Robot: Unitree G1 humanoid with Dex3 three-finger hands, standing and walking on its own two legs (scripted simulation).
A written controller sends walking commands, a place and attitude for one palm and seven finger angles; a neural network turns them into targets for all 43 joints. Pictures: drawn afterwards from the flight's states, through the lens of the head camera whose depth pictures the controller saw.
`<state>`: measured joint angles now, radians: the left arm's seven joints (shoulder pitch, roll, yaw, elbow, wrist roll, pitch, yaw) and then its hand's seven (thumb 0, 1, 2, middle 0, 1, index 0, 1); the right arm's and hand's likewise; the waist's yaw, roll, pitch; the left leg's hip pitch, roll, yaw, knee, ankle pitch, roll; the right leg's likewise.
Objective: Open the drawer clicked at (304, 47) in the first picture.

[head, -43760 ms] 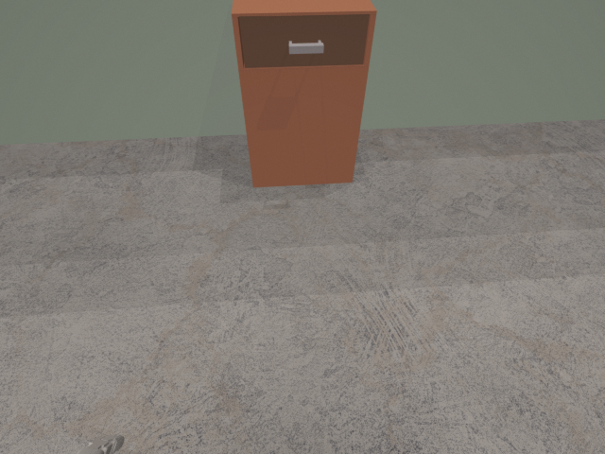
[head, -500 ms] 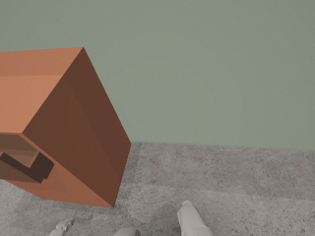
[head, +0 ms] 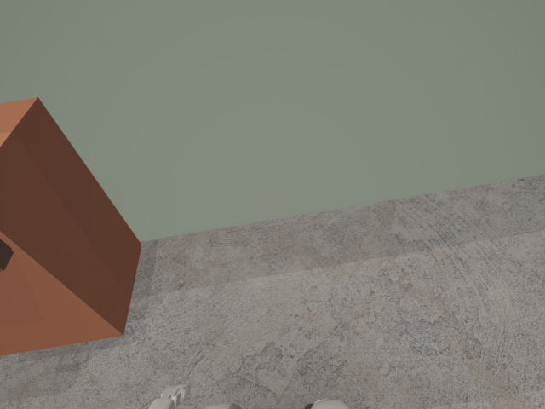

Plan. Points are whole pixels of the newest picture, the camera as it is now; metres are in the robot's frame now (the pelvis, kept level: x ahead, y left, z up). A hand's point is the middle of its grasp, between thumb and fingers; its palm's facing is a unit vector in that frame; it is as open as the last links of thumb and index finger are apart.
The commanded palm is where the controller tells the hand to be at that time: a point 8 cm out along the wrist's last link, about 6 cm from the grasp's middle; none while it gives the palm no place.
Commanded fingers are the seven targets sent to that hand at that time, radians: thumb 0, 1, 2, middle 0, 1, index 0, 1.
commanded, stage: relax the arm and regain balance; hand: left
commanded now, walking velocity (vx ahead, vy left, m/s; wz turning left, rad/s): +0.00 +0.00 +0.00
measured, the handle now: out of the picture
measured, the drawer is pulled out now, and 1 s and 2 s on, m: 0.08 0.08 0.08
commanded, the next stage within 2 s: none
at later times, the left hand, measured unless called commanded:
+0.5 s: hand out of the picture -0.30 +0.05 -0.14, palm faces +0.14 -0.92 -0.37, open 16.4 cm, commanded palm none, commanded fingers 0.00 -0.50 0.30 -0.15 -0.30 -0.15 -0.30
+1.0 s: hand out of the picture -0.48 -0.10 -0.16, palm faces +0.10 -0.97 -0.22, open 16.3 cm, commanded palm none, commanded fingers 0.00 -0.50 0.30 -0.15 -0.30 -0.15 -0.30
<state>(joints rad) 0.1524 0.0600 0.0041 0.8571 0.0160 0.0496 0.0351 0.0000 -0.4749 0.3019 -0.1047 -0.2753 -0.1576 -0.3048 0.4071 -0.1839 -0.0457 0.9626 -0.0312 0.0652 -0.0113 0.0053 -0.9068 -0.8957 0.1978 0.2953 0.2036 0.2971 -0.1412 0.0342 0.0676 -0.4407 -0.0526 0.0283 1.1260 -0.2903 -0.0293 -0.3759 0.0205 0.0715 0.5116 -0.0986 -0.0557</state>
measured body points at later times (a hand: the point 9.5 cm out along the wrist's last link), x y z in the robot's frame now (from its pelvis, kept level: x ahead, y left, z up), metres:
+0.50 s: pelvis -0.26 -0.16 +0.00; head -0.25 -0.22 +0.45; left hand -0.30 +0.10 -0.11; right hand -0.15 -0.42 -0.16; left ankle -0.27 -0.02 -0.67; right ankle -0.15 -0.22 -0.73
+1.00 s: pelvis -0.44 -0.26 +0.00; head -0.42 -0.29 +0.45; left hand -0.49 -0.05 -0.14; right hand -0.40 -0.48 -0.17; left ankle -0.47 -0.14 -0.71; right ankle -0.32 -0.34 -0.73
